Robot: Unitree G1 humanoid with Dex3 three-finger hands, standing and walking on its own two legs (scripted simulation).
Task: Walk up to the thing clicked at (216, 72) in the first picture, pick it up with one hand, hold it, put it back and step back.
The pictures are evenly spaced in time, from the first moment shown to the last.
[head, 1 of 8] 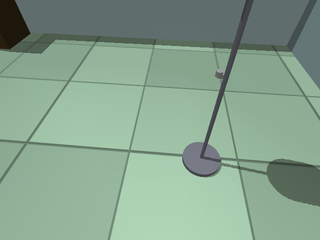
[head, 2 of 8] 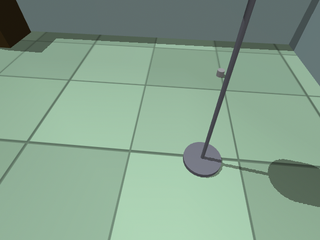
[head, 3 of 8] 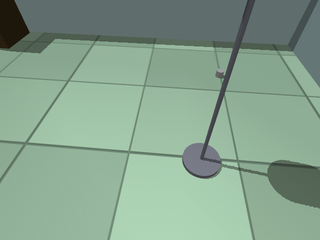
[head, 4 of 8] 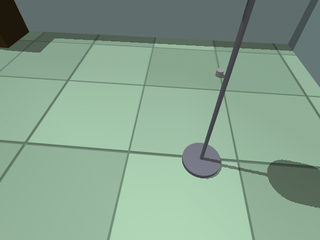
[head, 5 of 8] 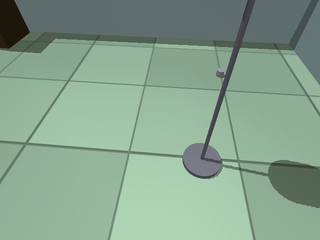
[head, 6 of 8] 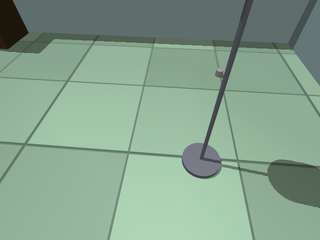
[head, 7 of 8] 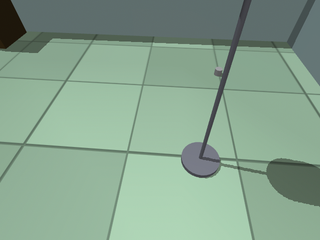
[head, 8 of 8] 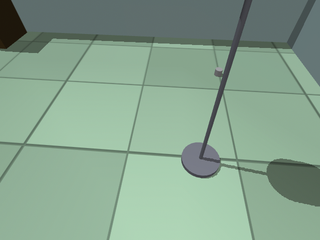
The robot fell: no
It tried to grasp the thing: no
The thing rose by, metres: 0.00
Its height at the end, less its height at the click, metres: +0.00
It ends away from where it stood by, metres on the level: 0.00
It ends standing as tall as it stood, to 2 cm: yes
